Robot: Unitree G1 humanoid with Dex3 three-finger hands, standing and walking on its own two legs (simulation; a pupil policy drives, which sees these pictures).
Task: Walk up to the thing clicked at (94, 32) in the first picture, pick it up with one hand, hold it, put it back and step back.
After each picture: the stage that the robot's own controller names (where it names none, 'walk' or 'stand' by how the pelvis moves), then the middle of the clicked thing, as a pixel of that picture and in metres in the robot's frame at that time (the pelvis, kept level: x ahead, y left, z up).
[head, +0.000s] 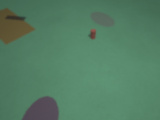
stand; (93, 34) +1.56 -0.11 -0.72
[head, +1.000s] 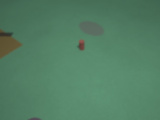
walk; (81, 45) +1.43 +0.18 -0.70
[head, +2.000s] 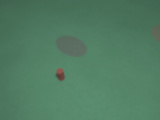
walk; (60, 74) +0.88 +0.29 -0.71
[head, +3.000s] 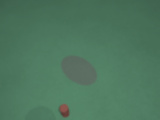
walk; (64, 110) +0.51 +0.21 -0.71
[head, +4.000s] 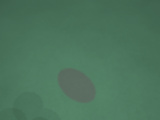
stand; out of the picture +0.37 +0.17 -0.70
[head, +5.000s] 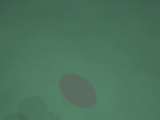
stand; out of the picture +0.37 +0.17 -0.72
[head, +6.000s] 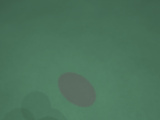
stand; out of the picture +0.35 +0.19 -0.72
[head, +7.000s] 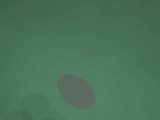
stand; out of the picture +0.34 +0.19 -0.72
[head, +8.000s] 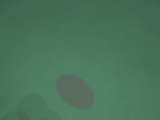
stand; out of the picture +0.34 +0.19 -0.73
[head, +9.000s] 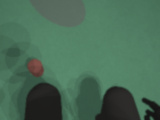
go down; (36, 68) +0.41 +0.22 -0.38
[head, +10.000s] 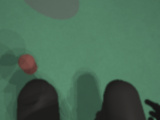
go down; (28, 65) +0.41 +0.24 -0.31
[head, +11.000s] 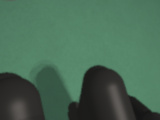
close in; out of the picture +0.39 +0.27 -0.22
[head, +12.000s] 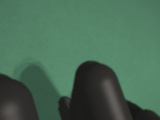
close; out of the picture +0.39 +0.28 -0.22
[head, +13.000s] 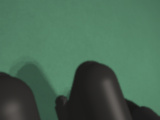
lift; out of the picture +0.38 +0.28 -0.22
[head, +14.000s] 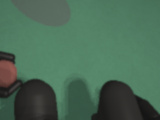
lift; (5, 77) +0.32 +0.27 -0.08
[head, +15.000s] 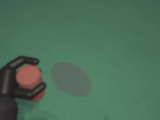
hold; (32, 84) +0.33 +0.17 +0.06
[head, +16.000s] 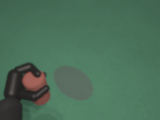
hold; (37, 88) +0.33 +0.17 +0.02
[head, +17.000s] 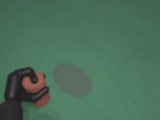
crouch; (37, 90) +0.33 +0.17 +0.00
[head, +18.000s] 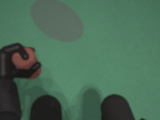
crouch; (28, 64) +0.40 +0.20 -0.08
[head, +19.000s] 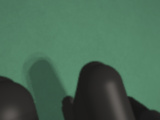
lower; out of the picture +0.38 +0.30 -0.22
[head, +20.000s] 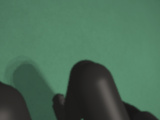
lower; out of the picture +0.41 +0.30 -0.22
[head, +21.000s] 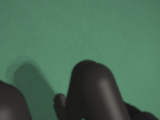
lower; out of the picture +0.41 +0.30 -0.22
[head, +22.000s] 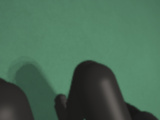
lower; out of the picture +0.40 +0.30 -0.22
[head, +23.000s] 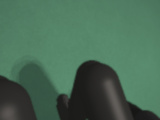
loosen; out of the picture +0.39 +0.29 -0.22
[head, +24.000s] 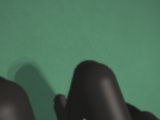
withdraw; out of the picture +0.38 +0.29 -0.22
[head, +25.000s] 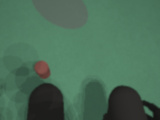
walk; (43, 70) +0.43 +0.22 -0.36
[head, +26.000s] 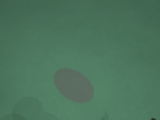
stand; out of the picture +0.35 +0.17 -0.66
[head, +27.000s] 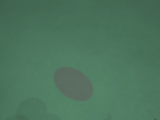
stand; out of the picture +0.36 +0.19 -0.66
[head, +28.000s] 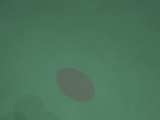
stand; out of the picture +0.37 +0.18 -0.69
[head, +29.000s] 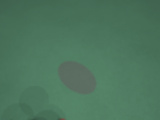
walk; out of the picture +0.38 +0.18 -0.71
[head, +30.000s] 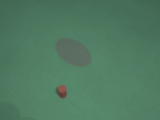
walk; (62, 91) +0.59 +0.15 -0.70
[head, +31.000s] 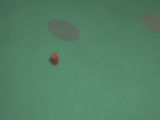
walk; (54, 59) +0.92 +0.25 -0.70
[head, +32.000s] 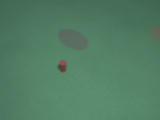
stand; (63, 66) +0.95 +0.20 -0.71
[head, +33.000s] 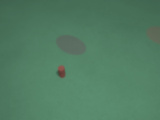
stand; (61, 71) +0.96 +0.23 -0.73
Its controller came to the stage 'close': yes
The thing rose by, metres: 0.72
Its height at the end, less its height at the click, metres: +0.00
